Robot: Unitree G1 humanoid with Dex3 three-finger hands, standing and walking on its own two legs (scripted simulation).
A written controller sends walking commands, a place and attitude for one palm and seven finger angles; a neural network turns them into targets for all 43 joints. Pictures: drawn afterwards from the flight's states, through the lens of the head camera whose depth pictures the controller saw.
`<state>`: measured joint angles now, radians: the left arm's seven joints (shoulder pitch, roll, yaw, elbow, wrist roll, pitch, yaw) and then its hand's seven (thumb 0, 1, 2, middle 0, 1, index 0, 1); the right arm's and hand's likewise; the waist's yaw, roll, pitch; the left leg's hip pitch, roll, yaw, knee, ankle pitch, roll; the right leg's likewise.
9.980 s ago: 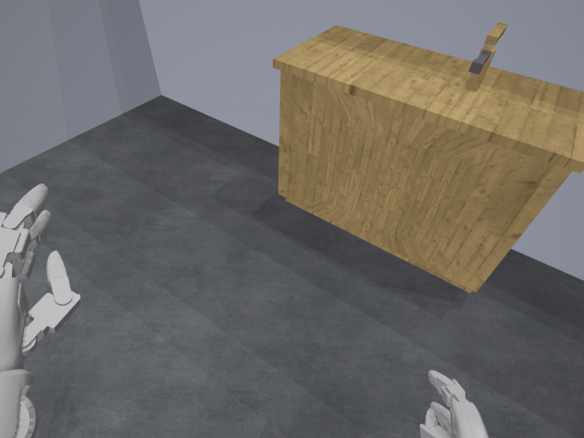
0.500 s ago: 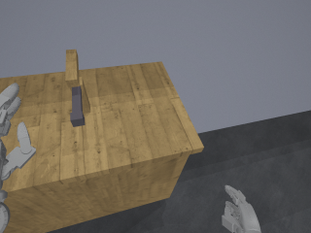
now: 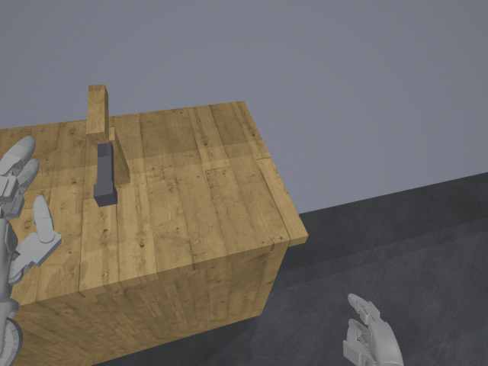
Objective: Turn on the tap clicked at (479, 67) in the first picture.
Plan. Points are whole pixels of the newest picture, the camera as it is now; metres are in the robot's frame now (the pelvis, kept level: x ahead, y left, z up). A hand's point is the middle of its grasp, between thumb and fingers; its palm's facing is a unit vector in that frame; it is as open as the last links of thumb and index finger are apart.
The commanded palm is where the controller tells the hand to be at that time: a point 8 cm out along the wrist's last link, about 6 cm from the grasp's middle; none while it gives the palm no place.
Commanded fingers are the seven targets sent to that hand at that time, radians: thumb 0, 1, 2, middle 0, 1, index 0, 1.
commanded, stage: shuffle to correct the standing spot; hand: left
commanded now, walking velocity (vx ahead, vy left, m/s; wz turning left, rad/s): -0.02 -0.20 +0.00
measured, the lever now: (105, 194) +0.34 +0.26 +0.08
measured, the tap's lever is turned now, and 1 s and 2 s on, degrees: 0 0 0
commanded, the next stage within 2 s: none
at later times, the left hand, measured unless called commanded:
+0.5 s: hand (102, 248) +0.21 +0.19 +0.15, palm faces +0.32 -0.87 -0.37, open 7.5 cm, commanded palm +0.16 +0.24 +0.17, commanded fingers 0.00 0.90 0.90 -0.20 -0.30 -0.20 -0.30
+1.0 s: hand (104, 249) +0.21 +0.19 +0.15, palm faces +0.32 -0.86 -0.39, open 7.5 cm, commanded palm +0.16 +0.23 +0.17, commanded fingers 0.00 0.90 0.90 -0.20 -0.30 -0.20 -0.30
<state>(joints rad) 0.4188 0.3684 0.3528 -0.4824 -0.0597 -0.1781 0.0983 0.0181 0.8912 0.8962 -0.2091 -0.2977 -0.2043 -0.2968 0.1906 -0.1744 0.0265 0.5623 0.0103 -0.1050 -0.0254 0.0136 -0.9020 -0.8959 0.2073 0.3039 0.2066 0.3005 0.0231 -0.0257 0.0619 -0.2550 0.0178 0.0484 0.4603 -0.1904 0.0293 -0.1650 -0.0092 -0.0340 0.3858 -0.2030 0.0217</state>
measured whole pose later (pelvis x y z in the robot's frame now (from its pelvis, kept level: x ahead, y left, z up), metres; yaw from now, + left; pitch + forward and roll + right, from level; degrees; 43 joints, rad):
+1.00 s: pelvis +0.00 -0.05 -0.01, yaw +0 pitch +0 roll -2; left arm 0.50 0.40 0.36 -0.56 -0.11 -0.11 0.09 0.02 0.89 0.90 -0.21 -0.30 -0.21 -0.30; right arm 0.19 -0.19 0.01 0.55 0.02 -0.06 -0.04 0.01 -0.90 -0.90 0.21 0.30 0.21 0.30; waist 0.01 0.01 0.07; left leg -0.31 0.09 0.01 0.54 -0.23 -0.04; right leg -0.22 0.06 -0.07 0.47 -0.25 -0.05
